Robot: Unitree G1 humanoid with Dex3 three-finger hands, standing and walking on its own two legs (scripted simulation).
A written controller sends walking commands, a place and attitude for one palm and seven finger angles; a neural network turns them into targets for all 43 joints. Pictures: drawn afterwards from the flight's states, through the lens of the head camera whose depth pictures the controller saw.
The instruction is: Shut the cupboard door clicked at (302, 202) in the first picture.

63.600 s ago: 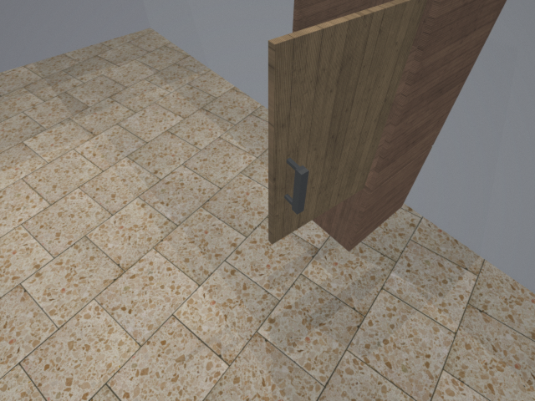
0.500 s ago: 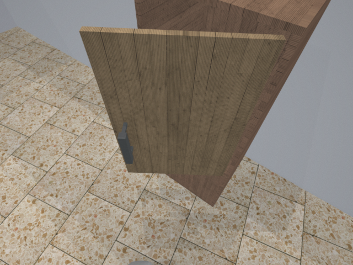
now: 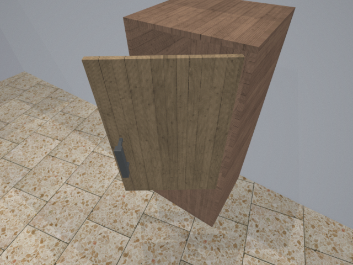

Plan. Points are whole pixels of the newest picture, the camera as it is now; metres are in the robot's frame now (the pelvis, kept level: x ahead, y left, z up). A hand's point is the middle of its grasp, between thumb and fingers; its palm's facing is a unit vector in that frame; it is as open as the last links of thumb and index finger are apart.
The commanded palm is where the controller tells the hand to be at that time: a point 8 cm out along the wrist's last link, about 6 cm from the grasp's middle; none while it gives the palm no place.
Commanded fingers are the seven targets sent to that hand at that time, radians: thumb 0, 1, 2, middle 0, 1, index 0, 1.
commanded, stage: come to a stop and stand still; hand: left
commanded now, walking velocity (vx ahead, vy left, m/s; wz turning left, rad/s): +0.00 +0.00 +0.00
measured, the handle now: (123, 158) +0.47 +0.20 -0.08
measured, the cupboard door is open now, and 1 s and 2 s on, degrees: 34 34 34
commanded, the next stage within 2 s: look again from close up in 0.16 s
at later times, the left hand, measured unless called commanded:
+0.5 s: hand out of the picture -0.01 +0.17 -0.17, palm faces +0.00 -0.99 -0.17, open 7.4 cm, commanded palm none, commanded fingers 0.00 0.90 0.90 -0.20 -0.30 -0.20 -0.30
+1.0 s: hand (95, 247) +0.18 +0.20 -0.05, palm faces +0.22 -0.97 -0.12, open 7.2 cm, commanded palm +0.12 +0.23 -0.07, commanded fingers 0.00 0.90 0.90 -0.35 -0.46 -0.35 -0.46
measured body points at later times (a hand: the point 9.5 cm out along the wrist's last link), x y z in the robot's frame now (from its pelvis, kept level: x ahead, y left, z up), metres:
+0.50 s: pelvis +0.01 +0.01 +0.01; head +0.02 +0.01 +0.46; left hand -0.01 +0.22 -0.16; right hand -0.01 -0.21 -0.15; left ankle +0.04 +0.12 -0.73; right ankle +0.00 -0.12 -0.73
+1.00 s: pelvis +0.01 +0.01 -0.01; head +0.01 +0.01 +0.44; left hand +0.17 +0.25 -0.04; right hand +0.12 -0.23 -0.12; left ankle +0.05 +0.12 -0.73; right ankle +0.00 -0.11 -0.73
